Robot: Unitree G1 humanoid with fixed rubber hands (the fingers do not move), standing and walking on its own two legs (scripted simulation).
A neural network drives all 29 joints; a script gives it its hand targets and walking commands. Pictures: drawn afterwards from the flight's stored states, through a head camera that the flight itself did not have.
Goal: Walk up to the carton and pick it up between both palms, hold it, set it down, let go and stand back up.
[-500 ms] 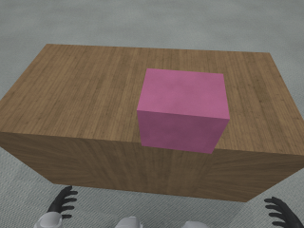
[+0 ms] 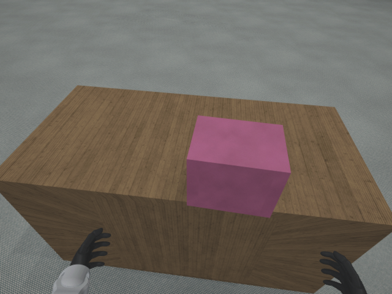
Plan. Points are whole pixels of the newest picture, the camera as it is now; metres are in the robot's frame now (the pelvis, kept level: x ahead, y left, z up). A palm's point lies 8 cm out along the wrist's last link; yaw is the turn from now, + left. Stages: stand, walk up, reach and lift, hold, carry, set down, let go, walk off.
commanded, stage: reach and lift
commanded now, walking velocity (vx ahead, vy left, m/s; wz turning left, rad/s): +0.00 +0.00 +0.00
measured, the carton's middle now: (233, 166) +0.46 -0.07 -0.02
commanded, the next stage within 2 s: none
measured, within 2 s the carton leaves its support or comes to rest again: neither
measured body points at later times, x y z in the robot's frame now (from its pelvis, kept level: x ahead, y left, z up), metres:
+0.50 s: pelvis +0.03 -0.01 +0.01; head +0.01 +0.00 +0.46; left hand +0.23 +0.22 -0.03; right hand +0.20 -0.26 -0.01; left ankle +0.05 +0.13 -0.73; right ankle +0.02 -0.13 -0.73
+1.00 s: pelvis +0.03 -0.01 +0.01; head +0.01 +0.01 +0.46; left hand +0.26 +0.20 +0.00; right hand +0.26 -0.25 +0.01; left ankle +0.05 +0.13 -0.73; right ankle +0.02 -0.13 -0.73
